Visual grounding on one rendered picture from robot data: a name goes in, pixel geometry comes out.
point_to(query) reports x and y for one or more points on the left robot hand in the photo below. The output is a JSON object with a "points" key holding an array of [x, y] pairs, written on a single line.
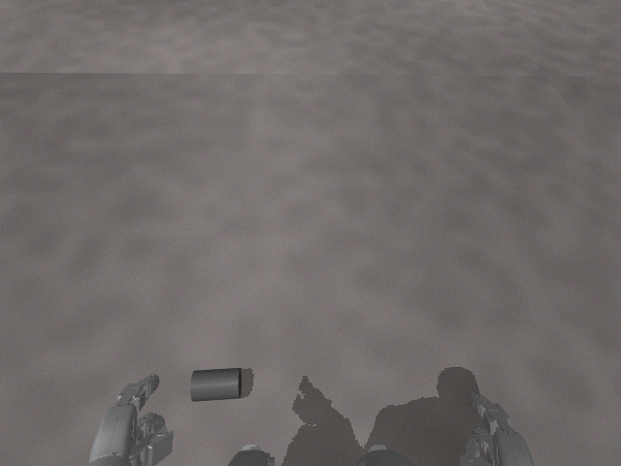
{"points": [[144, 442]]}

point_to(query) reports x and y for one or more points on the can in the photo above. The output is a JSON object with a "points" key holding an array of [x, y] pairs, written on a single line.
{"points": [[218, 384]]}

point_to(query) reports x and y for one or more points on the right robot hand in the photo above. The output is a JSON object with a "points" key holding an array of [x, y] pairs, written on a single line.
{"points": [[505, 448]]}

